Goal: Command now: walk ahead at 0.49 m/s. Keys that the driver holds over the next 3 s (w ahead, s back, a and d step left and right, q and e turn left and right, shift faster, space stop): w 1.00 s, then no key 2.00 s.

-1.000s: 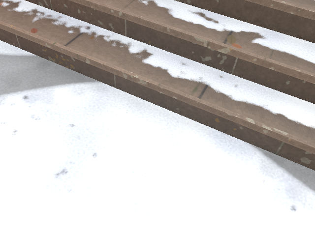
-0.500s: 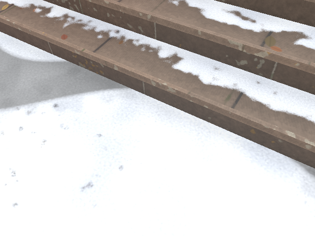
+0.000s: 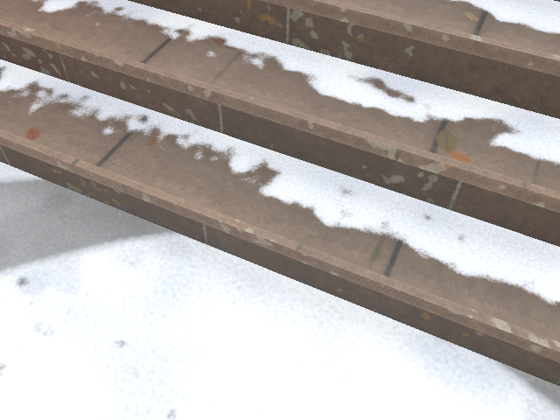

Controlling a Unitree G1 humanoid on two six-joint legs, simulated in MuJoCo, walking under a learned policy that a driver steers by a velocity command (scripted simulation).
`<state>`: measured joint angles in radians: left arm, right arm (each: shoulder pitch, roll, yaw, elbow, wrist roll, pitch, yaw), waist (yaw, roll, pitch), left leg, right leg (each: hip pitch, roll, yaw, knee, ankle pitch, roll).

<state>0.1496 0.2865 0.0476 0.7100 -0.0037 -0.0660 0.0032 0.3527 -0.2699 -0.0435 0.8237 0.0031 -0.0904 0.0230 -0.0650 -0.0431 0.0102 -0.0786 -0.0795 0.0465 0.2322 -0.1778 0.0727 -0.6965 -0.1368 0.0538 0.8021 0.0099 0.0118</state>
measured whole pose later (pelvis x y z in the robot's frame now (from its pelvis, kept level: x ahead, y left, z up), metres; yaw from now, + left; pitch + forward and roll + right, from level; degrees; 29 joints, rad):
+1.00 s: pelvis +0.52 +0.00 +0.00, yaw +0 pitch +0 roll +0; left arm 0.18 0.25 0.03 0.95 0.04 -0.04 -0.02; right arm 0.35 -0.22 -0.02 0.96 -0.01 -0.09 0.01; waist -0.02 -0.04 0.03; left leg -0.08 -0.06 0.10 0.26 -0.18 0.09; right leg -0.55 -0.08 -0.03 0.97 -0.18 -0.02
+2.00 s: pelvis +0.65 +0.02 +0.00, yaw +0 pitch +0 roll +0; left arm 0.23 0.18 0.01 1.08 0.01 0.01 0.03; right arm 0.28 -0.17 -0.02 1.12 0.00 0.00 -0.03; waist -0.01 0.02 0.03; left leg -0.16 0.00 0.03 0.41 -0.24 0.02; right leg -0.19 0.01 -0.07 0.38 -0.18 -0.03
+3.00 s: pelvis +0.65 +0.00 +0.00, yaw +1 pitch +0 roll +0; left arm 0.26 0.18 0.01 1.07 0.01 -0.01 0.03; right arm 0.28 -0.18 -0.05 1.10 0.00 0.02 -0.05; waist -0.01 0.02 0.03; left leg -0.15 0.01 0.02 0.38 -0.23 0.00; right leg -0.17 0.03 -0.08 0.35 -0.17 -0.05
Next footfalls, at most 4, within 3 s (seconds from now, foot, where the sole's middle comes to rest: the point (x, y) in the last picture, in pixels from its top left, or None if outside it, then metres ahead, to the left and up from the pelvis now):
0.20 right None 0.30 -0.15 -0.78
0.72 left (244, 403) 0.54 0.07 -0.78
1.20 right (302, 338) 0.70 -0.09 -0.78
1.48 left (221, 352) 0.68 0.12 -0.78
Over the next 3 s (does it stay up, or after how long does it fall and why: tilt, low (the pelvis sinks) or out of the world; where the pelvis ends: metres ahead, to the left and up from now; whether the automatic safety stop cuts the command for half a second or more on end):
stays up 0.65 0.00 0.00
